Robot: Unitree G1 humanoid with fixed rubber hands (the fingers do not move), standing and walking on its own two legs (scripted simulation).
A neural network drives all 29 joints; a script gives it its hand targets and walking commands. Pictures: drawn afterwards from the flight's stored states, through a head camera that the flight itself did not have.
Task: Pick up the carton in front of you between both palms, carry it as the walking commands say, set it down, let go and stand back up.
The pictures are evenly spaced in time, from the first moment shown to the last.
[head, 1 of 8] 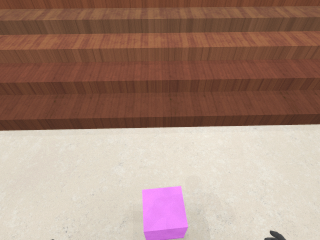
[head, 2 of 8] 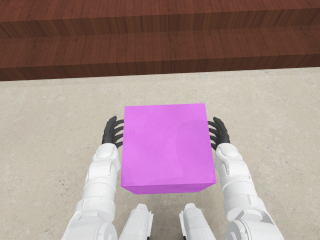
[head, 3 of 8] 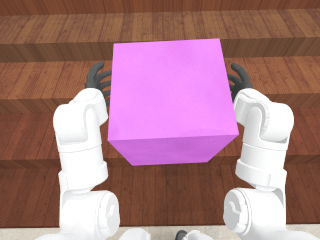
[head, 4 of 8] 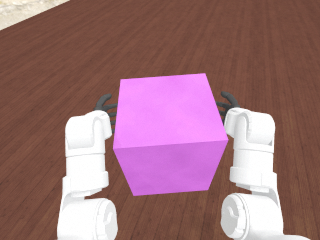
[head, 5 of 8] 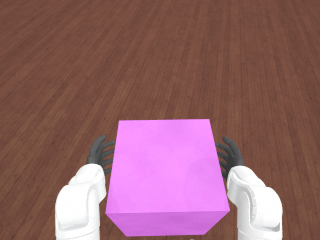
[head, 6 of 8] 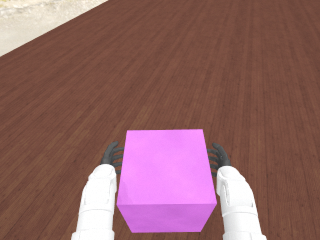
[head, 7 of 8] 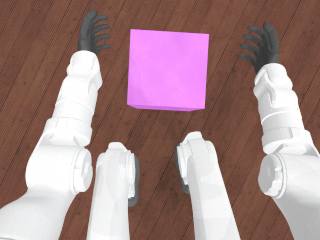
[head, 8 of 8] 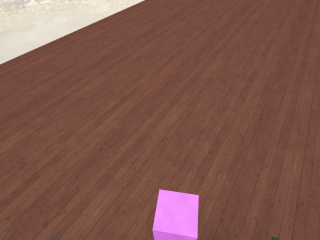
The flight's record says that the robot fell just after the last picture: no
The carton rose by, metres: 1.68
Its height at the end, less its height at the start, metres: +0.93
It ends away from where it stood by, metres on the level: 5.77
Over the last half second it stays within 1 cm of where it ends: yes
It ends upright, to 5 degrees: yes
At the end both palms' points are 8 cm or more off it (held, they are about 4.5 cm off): yes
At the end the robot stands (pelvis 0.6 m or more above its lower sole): yes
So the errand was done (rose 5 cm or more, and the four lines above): yes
